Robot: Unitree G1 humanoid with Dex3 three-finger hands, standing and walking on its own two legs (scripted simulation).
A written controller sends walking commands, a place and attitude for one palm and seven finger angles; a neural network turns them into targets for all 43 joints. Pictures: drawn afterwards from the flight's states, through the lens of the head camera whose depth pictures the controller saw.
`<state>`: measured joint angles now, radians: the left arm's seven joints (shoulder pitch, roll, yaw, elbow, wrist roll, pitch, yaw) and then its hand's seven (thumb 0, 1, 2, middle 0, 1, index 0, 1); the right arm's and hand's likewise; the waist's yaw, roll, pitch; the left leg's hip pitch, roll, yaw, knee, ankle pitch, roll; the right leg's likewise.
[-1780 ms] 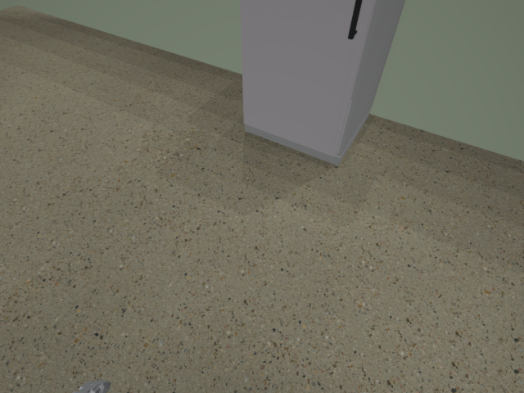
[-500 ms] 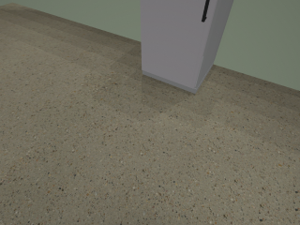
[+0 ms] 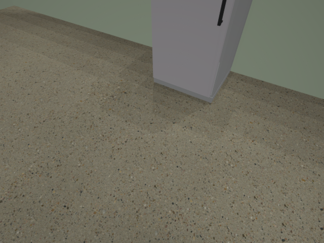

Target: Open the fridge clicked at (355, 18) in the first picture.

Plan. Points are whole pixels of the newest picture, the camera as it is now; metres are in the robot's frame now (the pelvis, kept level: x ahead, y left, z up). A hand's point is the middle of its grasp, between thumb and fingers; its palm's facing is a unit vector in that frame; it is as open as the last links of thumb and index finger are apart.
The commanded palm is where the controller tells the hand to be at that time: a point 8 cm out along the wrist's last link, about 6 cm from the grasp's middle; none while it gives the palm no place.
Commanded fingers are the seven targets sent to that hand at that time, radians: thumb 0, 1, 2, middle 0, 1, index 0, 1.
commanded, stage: walk to a spot facing it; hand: right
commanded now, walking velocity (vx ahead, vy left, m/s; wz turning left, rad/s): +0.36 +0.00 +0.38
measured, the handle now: out of the picture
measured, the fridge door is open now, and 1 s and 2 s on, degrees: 0 0 0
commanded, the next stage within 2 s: turn to face it in 1.78 s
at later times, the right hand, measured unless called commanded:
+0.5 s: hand out of the picture +0.10 -0.16 -0.20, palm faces -0.06 +0.98 -0.18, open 7.4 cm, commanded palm none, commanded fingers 0.00 -0.90 -0.90 0.20 0.30 0.20 0.30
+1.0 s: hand (216, 158) +0.46 -0.18 -0.18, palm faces -0.22 +0.96 -0.16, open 7.4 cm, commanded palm none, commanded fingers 0.00 -0.90 -0.90 0.20 0.30 0.20 0.30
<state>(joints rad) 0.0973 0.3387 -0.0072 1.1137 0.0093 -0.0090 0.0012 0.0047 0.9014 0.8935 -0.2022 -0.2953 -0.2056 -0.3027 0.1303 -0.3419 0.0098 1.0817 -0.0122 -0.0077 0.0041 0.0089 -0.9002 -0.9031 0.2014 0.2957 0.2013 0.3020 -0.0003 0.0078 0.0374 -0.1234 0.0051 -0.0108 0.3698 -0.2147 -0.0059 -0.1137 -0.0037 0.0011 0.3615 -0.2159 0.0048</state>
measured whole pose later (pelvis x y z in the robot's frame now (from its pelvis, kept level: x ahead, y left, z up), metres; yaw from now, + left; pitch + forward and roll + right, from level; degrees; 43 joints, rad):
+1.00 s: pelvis +0.35 -0.02 -0.01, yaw +17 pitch +0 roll +0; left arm 0.29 0.17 0.05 1.07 0.02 -0.08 0.02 -0.01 0.94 0.89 -0.20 -0.29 -0.20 -0.30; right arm 0.23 -0.19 -0.08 1.00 -0.04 -0.01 0.02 0.01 -0.91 -0.90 0.19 0.29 0.19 0.30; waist -0.01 0.04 0.02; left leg -0.60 0.10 0.04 1.14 -0.20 0.00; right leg -0.17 -0.01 -0.26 0.42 -0.26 -0.08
